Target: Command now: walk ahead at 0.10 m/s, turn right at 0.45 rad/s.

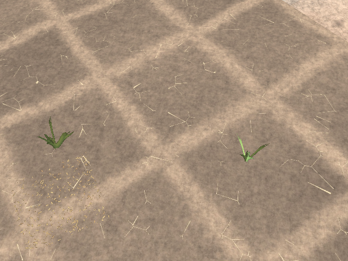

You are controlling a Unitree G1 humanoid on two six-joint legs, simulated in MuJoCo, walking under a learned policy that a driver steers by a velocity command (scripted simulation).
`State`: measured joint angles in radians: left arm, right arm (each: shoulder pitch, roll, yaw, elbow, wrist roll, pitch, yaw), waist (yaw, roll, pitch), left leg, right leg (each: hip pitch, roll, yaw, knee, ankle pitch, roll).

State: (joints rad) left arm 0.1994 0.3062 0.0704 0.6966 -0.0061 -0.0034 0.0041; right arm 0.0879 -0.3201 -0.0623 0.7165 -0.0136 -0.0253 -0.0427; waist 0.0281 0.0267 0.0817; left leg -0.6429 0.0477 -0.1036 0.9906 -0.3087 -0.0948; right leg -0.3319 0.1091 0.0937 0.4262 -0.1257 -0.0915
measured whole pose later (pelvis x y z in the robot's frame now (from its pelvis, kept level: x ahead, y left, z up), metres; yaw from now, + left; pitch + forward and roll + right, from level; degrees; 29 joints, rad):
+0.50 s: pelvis +0.07 +0.04 -0.01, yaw +7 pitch +2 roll -1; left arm 0.19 0.29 0.07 0.76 0.02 0.03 0.03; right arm 0.14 -0.31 -0.07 0.70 0.01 0.02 -0.01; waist 0.01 0.03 0.04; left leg -0.45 -0.03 -0.11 0.78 -0.41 -0.02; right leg -0.24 0.05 -0.03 0.55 -0.34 -0.05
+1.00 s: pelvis +0.07 +0.10 +0.00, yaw +24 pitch +2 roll -2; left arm 0.11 0.32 0.08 0.73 0.01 0.01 0.04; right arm 0.17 -0.31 -0.07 0.63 0.01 0.03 -0.02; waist -0.01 -0.02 0.06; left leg -0.31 -0.06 -0.10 0.46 -0.17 0.05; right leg -0.51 0.00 0.07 0.96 -0.38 0.09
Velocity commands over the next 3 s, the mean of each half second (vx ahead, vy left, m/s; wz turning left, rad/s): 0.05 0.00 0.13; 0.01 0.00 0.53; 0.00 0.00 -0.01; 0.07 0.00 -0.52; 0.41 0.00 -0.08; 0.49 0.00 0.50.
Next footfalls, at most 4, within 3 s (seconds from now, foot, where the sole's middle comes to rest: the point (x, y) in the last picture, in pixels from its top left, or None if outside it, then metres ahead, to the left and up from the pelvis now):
0.18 left None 0.15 0.17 -0.78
0.76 left None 0.10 0.21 -0.78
1.18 right None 0.19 -0.01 -0.78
1.82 right None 0.16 -0.05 -0.78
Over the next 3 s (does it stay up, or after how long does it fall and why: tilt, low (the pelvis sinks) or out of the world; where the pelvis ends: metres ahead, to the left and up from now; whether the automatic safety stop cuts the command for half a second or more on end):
stays up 0.59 0.10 0.00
